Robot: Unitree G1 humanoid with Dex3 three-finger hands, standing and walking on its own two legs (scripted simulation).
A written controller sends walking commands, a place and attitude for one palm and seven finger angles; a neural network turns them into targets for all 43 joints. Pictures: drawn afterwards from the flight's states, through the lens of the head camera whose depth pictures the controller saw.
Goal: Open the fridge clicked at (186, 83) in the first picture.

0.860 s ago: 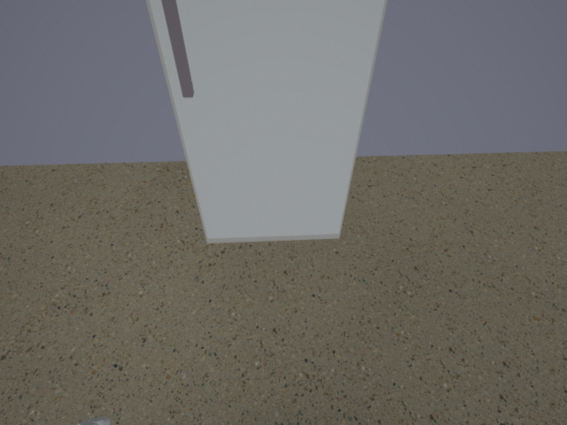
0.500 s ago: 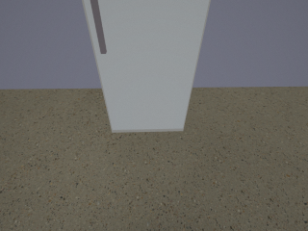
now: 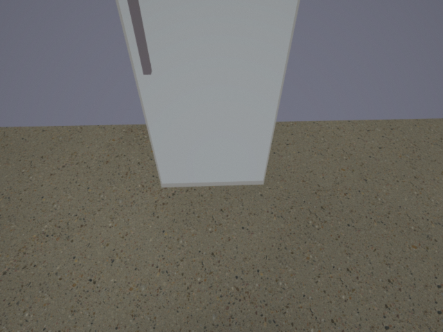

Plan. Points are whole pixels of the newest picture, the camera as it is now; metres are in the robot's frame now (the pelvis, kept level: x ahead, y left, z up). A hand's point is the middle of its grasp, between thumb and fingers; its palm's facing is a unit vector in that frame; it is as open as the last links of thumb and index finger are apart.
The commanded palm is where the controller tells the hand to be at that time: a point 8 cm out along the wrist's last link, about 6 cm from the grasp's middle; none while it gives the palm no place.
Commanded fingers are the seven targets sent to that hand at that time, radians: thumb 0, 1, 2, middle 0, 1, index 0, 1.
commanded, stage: look at it before walking up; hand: left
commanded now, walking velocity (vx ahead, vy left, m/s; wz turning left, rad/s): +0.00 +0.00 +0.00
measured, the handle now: (139, 26) +0.95 +0.32 +0.15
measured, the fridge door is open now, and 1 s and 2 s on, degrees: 0 0 0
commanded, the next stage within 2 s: turn to face it in 0.58 s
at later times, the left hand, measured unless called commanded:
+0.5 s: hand out of the picture +0.08 +0.24 -0.15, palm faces -0.02 -0.94 -0.34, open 7.4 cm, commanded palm none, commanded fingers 0.00 0.90 0.90 -0.20 -0.30 -0.20 -0.30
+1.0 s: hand out of the picture +0.06 +0.24 -0.17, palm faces +0.07 -0.96 -0.28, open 7.4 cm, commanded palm none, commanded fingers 0.00 0.90 0.90 -0.20 -0.30 -0.20 -0.30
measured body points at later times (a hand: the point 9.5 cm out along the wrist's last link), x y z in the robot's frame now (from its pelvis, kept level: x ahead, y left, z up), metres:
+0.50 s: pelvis +0.01 +0.00 +0.00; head +0.01 -0.01 +0.45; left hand +0.08 +0.29 -0.13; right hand +0.09 -0.30 -0.13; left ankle +0.01 +0.12 -0.74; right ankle +0.01 -0.12 -0.74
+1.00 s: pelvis +0.02 +0.01 +0.00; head +0.01 +0.02 +0.45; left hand +0.06 +0.29 -0.14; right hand +0.08 -0.27 -0.14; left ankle +0.01 +0.12 -0.73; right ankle +0.01 -0.12 -0.74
